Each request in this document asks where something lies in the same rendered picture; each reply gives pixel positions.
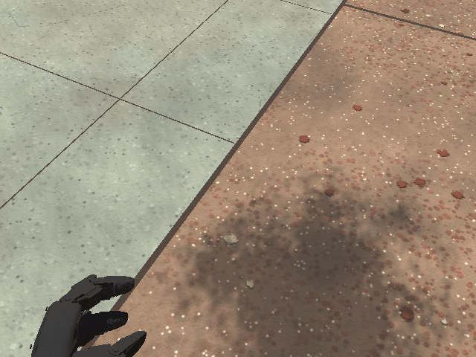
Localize left robot hand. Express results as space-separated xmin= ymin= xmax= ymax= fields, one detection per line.
xmin=30 ymin=274 xmax=147 ymax=357

